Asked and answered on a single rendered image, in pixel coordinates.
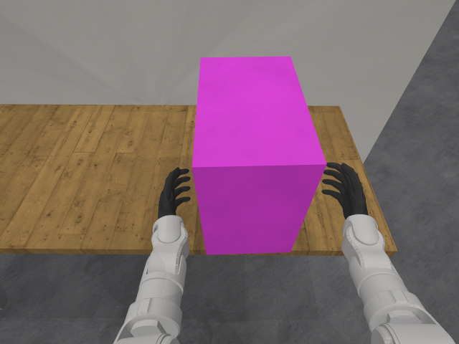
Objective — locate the right robot upper arm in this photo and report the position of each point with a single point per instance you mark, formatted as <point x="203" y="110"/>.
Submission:
<point x="409" y="333"/>

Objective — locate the table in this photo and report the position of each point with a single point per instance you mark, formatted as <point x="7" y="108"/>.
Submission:
<point x="87" y="179"/>

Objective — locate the right robot forearm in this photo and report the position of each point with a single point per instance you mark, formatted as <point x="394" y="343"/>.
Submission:
<point x="381" y="289"/>

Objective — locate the left robot forearm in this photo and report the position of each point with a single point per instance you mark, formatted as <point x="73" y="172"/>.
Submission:
<point x="157" y="306"/>

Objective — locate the carton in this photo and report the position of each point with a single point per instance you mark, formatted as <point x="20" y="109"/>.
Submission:
<point x="257" y="160"/>

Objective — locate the right robot hand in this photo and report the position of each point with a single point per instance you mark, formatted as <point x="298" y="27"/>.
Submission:
<point x="351" y="196"/>

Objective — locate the left robot hand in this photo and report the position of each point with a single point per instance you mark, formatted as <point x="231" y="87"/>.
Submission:
<point x="168" y="202"/>

